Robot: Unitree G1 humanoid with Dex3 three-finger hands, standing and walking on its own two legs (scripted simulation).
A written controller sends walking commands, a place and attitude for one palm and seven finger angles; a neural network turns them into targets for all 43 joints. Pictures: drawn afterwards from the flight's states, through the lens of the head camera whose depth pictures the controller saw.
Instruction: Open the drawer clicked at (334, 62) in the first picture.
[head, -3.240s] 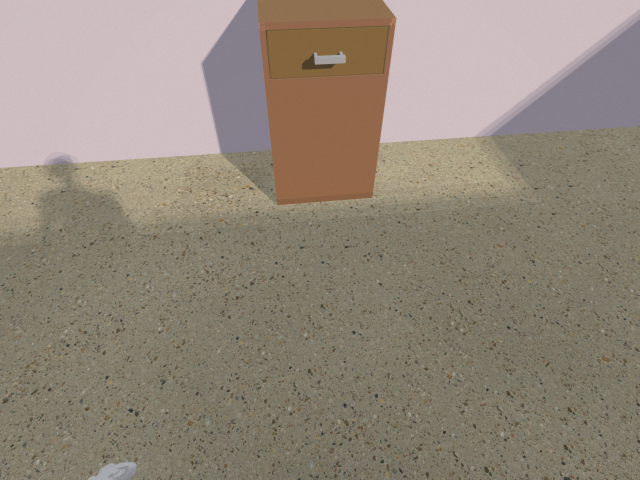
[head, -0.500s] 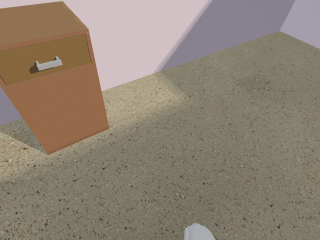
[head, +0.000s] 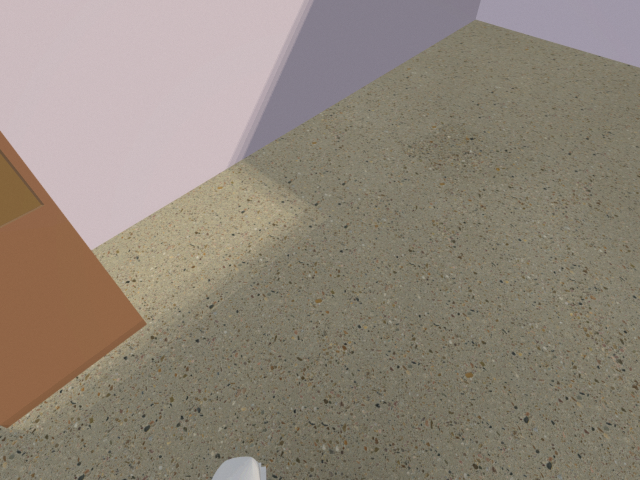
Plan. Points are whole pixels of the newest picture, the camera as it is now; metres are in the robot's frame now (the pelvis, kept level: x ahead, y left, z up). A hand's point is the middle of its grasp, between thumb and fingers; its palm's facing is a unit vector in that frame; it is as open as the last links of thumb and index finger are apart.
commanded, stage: walk to a spot facing it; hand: left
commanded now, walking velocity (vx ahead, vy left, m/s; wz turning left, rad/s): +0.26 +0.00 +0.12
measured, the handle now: out of the picture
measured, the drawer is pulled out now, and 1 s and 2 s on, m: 0.00 0.00 0.00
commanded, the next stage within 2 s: turn to face it in 0.02 s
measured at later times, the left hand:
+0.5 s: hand out of the picture +0.11 +0.20 -0.19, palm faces +0.25 -0.96 -0.15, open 7.3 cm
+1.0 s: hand (181, 387) +0.27 +0.23 -0.14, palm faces +0.41 -0.87 -0.28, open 7.3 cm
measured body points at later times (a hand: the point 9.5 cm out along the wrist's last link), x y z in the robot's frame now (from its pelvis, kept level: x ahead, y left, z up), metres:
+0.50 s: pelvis +0.17 +0.05 -0.01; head +0.20 +0.07 +0.44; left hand +0.10 +0.25 -0.17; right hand +0.30 -0.16 -0.15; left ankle +0.22 +0.11 -0.74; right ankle +0.10 -0.08 -0.64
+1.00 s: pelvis +0.21 -0.01 +0.00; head +0.25 -0.02 +0.44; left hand +0.25 +0.28 -0.12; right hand +0.35 -0.24 -0.16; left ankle +0.22 +0.11 -0.73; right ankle +0.26 -0.12 -0.74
